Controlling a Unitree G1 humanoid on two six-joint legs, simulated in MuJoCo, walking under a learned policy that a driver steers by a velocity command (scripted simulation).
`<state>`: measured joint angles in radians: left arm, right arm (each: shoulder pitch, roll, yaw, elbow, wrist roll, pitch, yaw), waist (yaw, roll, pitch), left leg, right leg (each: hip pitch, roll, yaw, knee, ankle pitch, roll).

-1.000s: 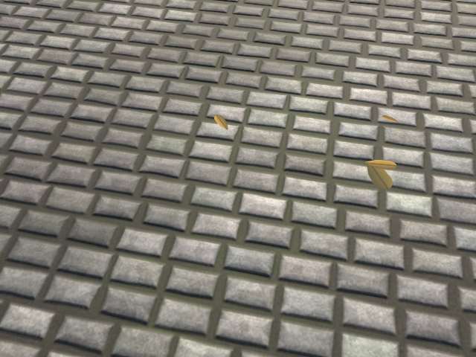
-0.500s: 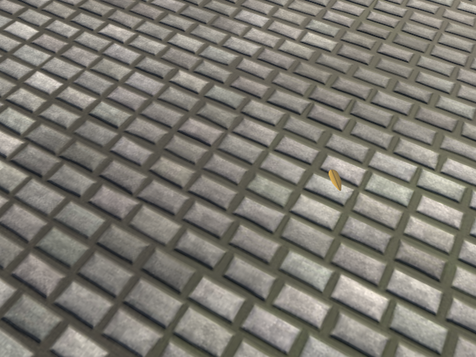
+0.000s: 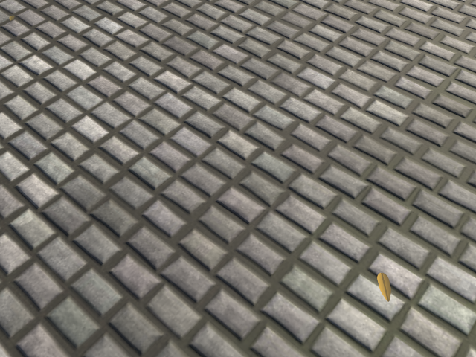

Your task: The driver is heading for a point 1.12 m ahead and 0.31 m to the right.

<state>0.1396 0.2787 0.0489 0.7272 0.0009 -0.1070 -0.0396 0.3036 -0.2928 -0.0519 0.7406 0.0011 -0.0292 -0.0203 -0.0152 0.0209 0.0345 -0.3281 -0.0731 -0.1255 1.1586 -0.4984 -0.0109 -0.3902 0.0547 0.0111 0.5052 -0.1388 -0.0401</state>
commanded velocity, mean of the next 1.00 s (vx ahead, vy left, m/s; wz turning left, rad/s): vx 0.07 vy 0.00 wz -0.40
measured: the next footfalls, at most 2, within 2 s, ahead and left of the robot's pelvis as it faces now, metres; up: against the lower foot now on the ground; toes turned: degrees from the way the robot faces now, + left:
left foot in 0.36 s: +0.19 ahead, +0.12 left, +0.00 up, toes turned -17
right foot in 0.78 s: +0.08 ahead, -0.13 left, +0.00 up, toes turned -27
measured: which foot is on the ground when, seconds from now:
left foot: up 0.00-0.34, down 0.36-0.78, up 0.80-1.00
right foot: down 0.00-0.36, up 0.38-0.76, down 0.78-1.00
